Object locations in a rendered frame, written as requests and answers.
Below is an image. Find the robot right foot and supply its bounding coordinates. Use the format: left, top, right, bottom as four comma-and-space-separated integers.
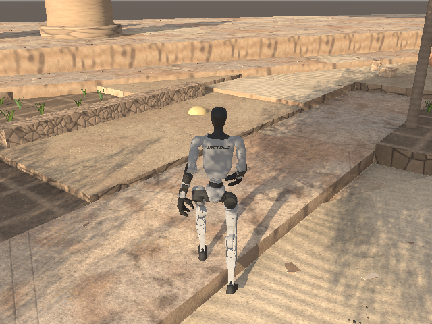
226, 282, 238, 294

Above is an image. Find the robot head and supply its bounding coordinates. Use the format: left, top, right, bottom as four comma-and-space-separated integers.
207, 107, 230, 140

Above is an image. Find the robot right hand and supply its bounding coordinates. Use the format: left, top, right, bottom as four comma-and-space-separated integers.
225, 172, 242, 186

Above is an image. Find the left robot upper arm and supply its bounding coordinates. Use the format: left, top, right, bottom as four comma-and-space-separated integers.
186, 136, 205, 174

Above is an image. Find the robot right forearm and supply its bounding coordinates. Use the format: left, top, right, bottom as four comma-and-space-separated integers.
236, 164, 247, 179

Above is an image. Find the robot left hand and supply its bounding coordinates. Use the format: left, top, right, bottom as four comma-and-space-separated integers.
177, 197, 194, 217

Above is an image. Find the robot left forearm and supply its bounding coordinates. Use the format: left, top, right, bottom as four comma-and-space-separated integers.
178, 163, 193, 198

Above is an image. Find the right robot upper arm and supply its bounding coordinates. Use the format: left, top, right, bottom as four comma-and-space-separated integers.
232, 136, 246, 172

